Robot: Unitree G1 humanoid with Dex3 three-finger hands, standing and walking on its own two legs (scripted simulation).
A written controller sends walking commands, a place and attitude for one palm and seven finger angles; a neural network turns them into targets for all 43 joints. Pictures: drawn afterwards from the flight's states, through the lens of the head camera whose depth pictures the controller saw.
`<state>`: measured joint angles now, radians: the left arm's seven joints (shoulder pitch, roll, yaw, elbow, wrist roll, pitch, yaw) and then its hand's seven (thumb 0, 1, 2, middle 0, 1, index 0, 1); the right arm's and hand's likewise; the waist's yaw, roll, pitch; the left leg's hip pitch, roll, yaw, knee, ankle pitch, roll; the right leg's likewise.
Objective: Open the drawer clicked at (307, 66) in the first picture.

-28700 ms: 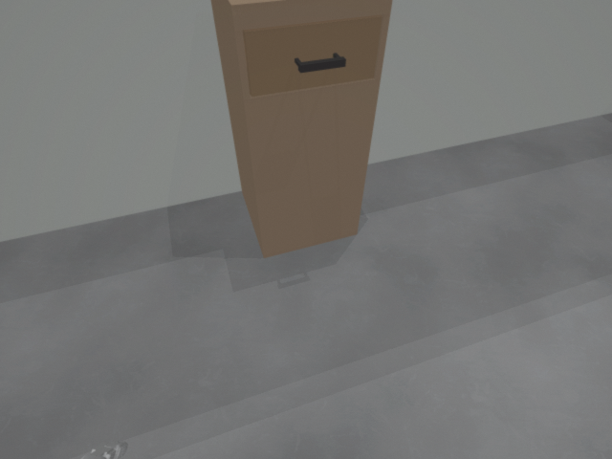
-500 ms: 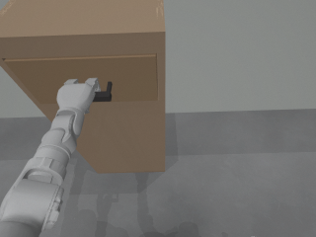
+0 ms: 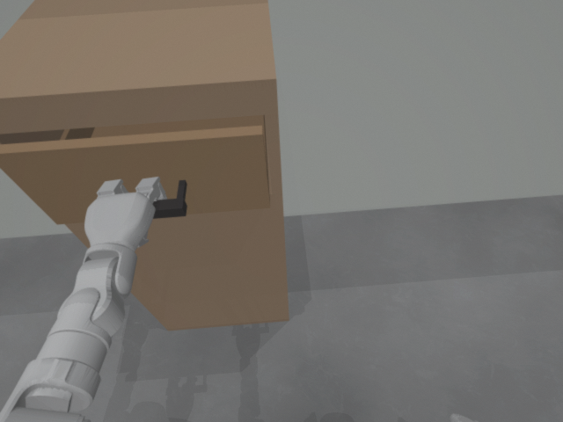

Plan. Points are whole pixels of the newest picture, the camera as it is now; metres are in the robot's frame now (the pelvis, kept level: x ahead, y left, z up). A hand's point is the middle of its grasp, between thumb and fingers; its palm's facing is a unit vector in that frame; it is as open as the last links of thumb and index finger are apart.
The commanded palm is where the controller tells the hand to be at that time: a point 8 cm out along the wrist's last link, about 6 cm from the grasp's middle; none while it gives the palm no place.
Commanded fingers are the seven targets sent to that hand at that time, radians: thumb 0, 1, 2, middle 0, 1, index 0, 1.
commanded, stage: pull the drawer open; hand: left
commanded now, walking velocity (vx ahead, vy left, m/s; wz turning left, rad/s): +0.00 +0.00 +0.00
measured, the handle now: (144, 199) +0.44 +0.22 +0.06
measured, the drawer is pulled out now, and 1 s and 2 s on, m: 0.04 0.12 0.18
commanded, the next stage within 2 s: none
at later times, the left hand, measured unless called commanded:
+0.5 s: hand (126, 285) +0.30 +0.22 +0.04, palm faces -0.01 -0.05 -1.00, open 5.4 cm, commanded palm +0.28 +0.23 +0.09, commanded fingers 0.00 0.90 0.90 -0.40 -1.35 -0.40 -1.35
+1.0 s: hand (126, 285) +0.30 +0.22 +0.04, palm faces -0.01 -0.04 -1.00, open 5.4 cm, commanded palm +0.28 +0.24 +0.09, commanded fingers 0.00 0.90 0.90 -0.40 -1.35 -0.40 -1.35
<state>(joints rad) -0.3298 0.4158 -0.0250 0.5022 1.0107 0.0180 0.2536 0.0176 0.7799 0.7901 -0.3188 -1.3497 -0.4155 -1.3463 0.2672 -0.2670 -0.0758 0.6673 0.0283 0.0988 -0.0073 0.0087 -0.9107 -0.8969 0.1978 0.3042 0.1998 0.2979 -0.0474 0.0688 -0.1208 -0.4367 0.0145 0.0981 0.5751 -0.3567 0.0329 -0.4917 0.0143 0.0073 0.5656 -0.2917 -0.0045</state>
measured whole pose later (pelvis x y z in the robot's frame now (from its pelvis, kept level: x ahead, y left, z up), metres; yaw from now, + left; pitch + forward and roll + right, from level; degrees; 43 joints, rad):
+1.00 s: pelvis -0.04 -0.02 +0.00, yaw +3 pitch +7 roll +1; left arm -0.25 0.41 -0.07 0.47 1.02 -0.04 0.25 0.00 0.74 0.85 -0.37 -1.35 -0.42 -1.35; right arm 0.20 -0.27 -0.06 0.72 0.03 0.06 -0.08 0.01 -0.91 -0.90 0.20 0.30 0.20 0.30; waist 0.01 0.07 -0.06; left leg -0.39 0.01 0.05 0.58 -0.31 0.01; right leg -0.45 0.01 -0.03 0.61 -0.28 -0.03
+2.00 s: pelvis -0.01 -0.02 +0.00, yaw +3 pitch +5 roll +0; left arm 0.11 0.39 -0.13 0.04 1.02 0.05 0.23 0.03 0.71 0.81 -0.33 -1.32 -0.42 -1.35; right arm 0.06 -0.21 0.01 0.66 -0.01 0.09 -0.04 0.01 -0.91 -0.90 0.20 0.30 0.20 0.30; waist 0.09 0.08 -0.06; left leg -0.30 0.01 0.04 0.56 -0.34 0.00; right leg -0.34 0.01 -0.05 0.58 -0.32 -0.03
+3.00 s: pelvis -0.02 -0.02 -0.01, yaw +1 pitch +5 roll +0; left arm 0.68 0.41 -0.07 -0.35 1.01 -0.02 0.37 0.03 0.69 0.82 -0.30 -1.31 -0.40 -1.31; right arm 0.10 -0.24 0.01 0.57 -0.03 0.07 0.03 0.01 -0.91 -0.90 0.20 0.30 0.20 0.30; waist 0.10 0.08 -0.07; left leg -0.34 0.02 0.07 0.66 -0.40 0.01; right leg -0.40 0.02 -0.01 0.67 -0.34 -0.03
